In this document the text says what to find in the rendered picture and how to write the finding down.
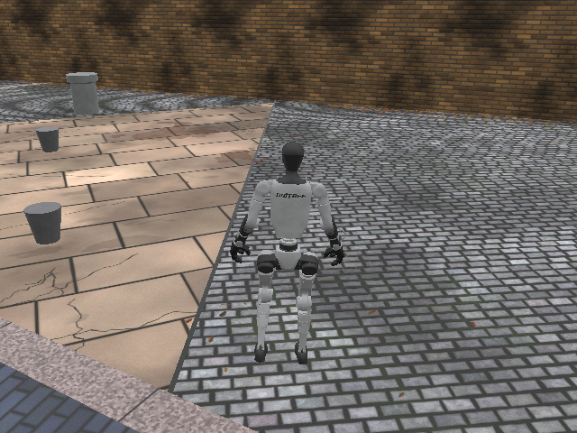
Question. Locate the right robot hand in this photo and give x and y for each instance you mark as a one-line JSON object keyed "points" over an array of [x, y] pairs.
{"points": [[333, 253]]}

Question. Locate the robot right upper arm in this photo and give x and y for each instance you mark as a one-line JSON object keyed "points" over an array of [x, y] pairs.
{"points": [[323, 204]]}

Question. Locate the humanoid robot head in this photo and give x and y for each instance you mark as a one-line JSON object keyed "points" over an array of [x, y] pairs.
{"points": [[292, 156]]}

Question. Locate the left robot foot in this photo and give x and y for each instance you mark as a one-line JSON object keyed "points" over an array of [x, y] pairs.
{"points": [[260, 354]]}

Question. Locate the right robot forearm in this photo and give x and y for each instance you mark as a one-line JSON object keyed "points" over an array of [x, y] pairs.
{"points": [[333, 237]]}

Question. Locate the robot left upper arm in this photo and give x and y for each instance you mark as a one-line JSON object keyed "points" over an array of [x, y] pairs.
{"points": [[263, 188]]}

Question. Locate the left robot hand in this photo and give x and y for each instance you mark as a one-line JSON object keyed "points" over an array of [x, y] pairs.
{"points": [[234, 250]]}

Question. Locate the left robot forearm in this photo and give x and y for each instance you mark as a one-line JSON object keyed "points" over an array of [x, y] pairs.
{"points": [[242, 234]]}

